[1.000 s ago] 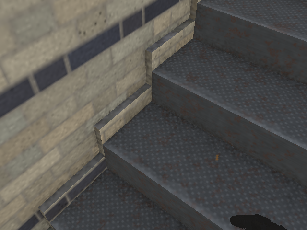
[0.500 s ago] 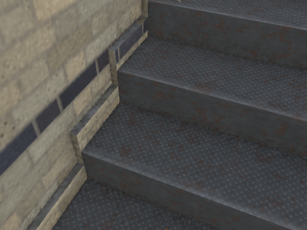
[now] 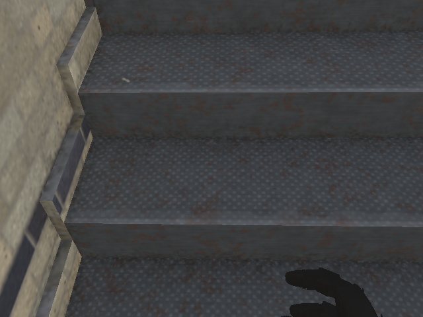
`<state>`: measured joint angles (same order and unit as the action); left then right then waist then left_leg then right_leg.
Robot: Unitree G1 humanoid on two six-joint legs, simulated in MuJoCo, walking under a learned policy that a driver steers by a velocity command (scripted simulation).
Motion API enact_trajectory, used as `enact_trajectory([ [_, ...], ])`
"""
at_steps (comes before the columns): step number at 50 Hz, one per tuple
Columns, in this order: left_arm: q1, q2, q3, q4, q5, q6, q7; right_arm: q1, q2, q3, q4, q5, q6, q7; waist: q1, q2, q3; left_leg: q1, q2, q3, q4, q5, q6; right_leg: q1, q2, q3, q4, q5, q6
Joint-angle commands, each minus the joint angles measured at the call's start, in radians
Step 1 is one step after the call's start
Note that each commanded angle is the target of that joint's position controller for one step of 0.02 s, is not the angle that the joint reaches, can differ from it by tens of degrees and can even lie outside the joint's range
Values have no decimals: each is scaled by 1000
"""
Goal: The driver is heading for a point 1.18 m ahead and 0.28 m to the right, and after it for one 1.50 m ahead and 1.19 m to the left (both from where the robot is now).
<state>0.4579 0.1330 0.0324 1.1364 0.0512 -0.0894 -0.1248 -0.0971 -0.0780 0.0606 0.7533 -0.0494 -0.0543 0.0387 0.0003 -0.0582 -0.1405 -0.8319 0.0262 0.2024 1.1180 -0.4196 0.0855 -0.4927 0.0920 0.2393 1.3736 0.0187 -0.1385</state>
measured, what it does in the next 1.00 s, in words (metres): climbs, turning right: right foot 0.17 m higher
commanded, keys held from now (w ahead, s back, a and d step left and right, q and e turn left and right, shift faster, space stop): w+e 0.32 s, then e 0.46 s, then no key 0.22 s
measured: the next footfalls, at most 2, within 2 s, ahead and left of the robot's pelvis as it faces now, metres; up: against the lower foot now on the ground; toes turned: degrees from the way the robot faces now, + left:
right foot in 0.48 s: +0.40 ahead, -0.20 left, +0.17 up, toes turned -32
left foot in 1.10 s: +0.51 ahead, +0.07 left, +0.17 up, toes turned -31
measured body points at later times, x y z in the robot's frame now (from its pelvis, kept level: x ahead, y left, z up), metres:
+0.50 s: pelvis +0.25 -0.06 +0.12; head +0.26 -0.07 +0.57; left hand +0.56 +0.00 +0.07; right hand +0.11 -0.18 -0.04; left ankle +0.10 +0.12 -0.62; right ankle +0.35 -0.18 -0.48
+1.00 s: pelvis +0.36 -0.08 +0.26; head +0.37 -0.08 +0.71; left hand +0.56 +0.11 +0.14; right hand +0.38 -0.37 +0.16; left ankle +0.44 +0.06 -0.23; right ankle +0.36 -0.18 -0.47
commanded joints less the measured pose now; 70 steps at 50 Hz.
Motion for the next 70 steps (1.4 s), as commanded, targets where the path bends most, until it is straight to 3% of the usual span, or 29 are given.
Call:
enact_trajectory([
  [1,-143,60,45,-77,-14,5,25,370,-85,-48,171,41,-24,13,-59,60,10,477,354,-767,-697,-143,245,-537,-67,-15,724,89,-85],
  [3,-160,-30,18,-123,-6,38,32,261,77,-8,222,45,-36,7,41,15,24,456,280,-484,-699,128,158,-573,-103,-6,652,29,-145],
  [6,-233,-58,-4,-181,-30,62,7,266,38,-40,248,8,-68,-3,74,61,78,433,208,-150,-777,200,117,-668,-167,-126,614,-123,-142],
  [9,-299,-25,-12,-201,-53,69,0,407,-7,-33,306,-66,-83,7,36,169,109,466,207,-120,-858,97,150,-791,-168,-170,852,-178,-168],
  [13,-567,-46,-73,-371,-63,56,65,566,-17,-4,428,-102,-61,32,-16,73,188,761,334,-199,-973,103,182,-1214,-191,-94,825,-375,-249],
  [16,-666,33,-75,-425,-49,88,71,639,-36,17,424,-115,-60,46,-30,69,108,769,306,-103,-1069,67,144,-1093,-257,-222,469,-128,-239],
  [20,-743,-4,-78,-444,-29,137,3,629,-153,-11,372,-32,-59,59,15,137,66,628,256,138,-1063,778,134,-544,-196,-420,191,-344,-108],
  [22,-659,0,-76,-446,-38,95,1,670,-290,-56,348,-12,-90,17,76,242,44,857,318,125,-935,1553,110,-394,-112,-441,-34,-353,-56],
  [24,-509,71,-49,-390,-56,65,41,643,-323,-97,301,13,-107,19,115,273,-18,906,274,135,-747,1706,58,-90,-19,-428,-299,-123,-79],
  [25,-428,130,-46,-391,-47,65,74,700,-224,-90,246,-18,-120,22,78,96,-236,579,196,86,-472,1331,-46,366,-136,-140,-254,450,-205],
  [26,-209,217,-17,-392,8,97,106,676,-215,-93,176,-21,-113,49,151,-43,-422,383,75,-42,-256,541,-110,587,-244,258,-604,288,-305],
  [27,-53,302,34,-318,31,103,111,501,-171,-113,121,22,-82,77,213,-108,-371,204,-39,-246,208,159,-121,540,-345,512,-858,43,-293],
  [29,-160,344,80,-304,5,45,119,521,-159,-133,139,10,-61,63,124,-49,-177,65,-31,-439,606,242,-102,279,-341,437,-915,-68,-237],
  [31,-337,207,51,-298,-41,28,99,451,-125,-110,107,9,-75,15,41,14,-40,-54,-51,-425,797,225,-60,95,-289,390,-906,-171,-232],
  [33,-420,84,8,-294,-4,37,86,413,-108,-98,80,21,-49,-2,-38,55,-3,-104,-40,-427,766,277,0,-13,-240,272,-954,-146,-180],
  [35,-435,95,4,-309,33,17,89,379,-162,-105,48,2,-29,-2,-76,103,-12,-79,8,-394,585,303,-32,-55,-195,112,-960,-77,-130],
  [36,-437,134,15,-333,17,3,98,348,-187,-111,17,1,-23,1,-88,63,-16,-17,25,-346,469,255,-57,-51,-167,23,-1001,-126,-112],
  [41,-217,258,48,-379,20,-8,122,312,-248,-111,-88,40,-47,-12,13,-35,54,-69,-66,-281,808,106,-181,81,-203,77,-1020,32,-156],
  [46,-55,218,20,-403,8,-10,70,291,-256,-90,-116,27,-17,-38,87,-23,123,-369,-9,-325,883,88,-168,324,-298,227,-978,-278,-157],
  [52,-513,273,4,-629,-44,-13,128,377,-246,-93,-180,17,-23,2,-69,-10,63,515,64,-229,-53,352,-212,-137,-142,-33,-980,32,-6],
  [54,-416,289,16,-568,-64,7,118,377,-186,-76,-192,33,-17,41,-32,-75,100,537,71,-288,-441,299,-179,79,-266,127,-948,177,-50],
  [56,-273,225,0,-485,-101,34,86,489,-186,-71,-126,55,-33,62,5,69,17,637,54,-250,-792,506,-128,280,-265,156,-806,223,-57],
  [57,26,160,5,-446,-75,57,65,406,-316,-99,-148,57,-33,72,202,269,-147,808,199,-352,-541,1083,58,280,-107,-23,-743,-53,91],
  [58,-18,195,4,-439,-69,61,55,221,-314,-108,-256,29,-25,86,182,209,-78,752,232,-399,-569,946,66,165,-48,-108,-757,-302,174],
  [60,-262,178,7,-521,-47,71,55,200,-215,-91,-280,77,-22,88,91,152,73,548,139,-407,-688,165,-30,127,-71,-157,-798,-335,205],
  [61,-325,206,19,-526,-57,75,63,237,-263,-115,-275,67,-32,72,31,175,115,616,140,-423,-704,89,-11,13,-54,-149,-786,-338,191],
  [65,-422,185,14,-584,-65,52,78,320,-227,-117,-256,68,-53,10,-45,194,131,702,273,-561,-751,156,104,-81,-142,-153,-691,-353,205],
  [68,-371,166,6,-574,-51,40,67,233,-159,-86,-279,75,-53,17,12,163,133,600,181,-431,-721,171,36,78,-157,-209,-767,-249,177],
  [70,-382,210,23,-580,-37,34,81,261,-198,-108,-288,67,-55,30,-2,115,121,697,130,-348,-686,250,9,37,-132,-220,-790,-196,144],
])
Keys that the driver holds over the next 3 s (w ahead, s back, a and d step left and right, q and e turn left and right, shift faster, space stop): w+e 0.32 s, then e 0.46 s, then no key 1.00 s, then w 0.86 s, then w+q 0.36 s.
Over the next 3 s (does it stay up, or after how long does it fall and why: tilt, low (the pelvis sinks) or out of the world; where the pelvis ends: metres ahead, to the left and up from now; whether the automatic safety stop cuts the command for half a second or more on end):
stays up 0.87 -0.30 0.44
